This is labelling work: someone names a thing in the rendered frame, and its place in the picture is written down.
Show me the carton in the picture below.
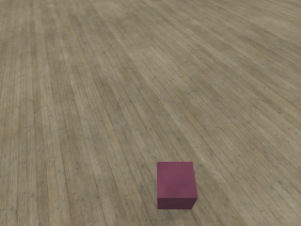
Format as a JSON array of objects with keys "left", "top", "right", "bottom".
[{"left": 157, "top": 161, "right": 198, "bottom": 210}]

